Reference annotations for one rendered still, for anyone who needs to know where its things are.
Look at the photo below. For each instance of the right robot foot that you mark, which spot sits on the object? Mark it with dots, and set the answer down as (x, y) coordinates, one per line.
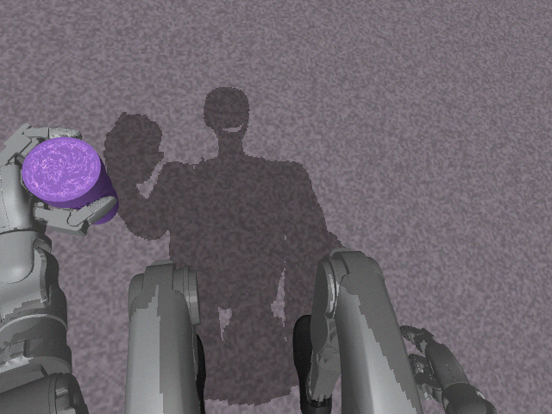
(302, 350)

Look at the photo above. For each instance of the left robot arm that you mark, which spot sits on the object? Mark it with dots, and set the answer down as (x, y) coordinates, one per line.
(35, 361)

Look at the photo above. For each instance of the left robot hand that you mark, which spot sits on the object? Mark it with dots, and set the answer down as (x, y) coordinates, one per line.
(20, 208)

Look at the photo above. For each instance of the right robot arm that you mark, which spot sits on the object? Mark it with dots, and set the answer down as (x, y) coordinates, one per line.
(461, 398)

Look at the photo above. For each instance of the cup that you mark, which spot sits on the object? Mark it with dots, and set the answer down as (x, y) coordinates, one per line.
(66, 172)

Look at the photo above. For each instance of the right robot hand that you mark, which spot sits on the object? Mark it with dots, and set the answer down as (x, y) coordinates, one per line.
(439, 369)

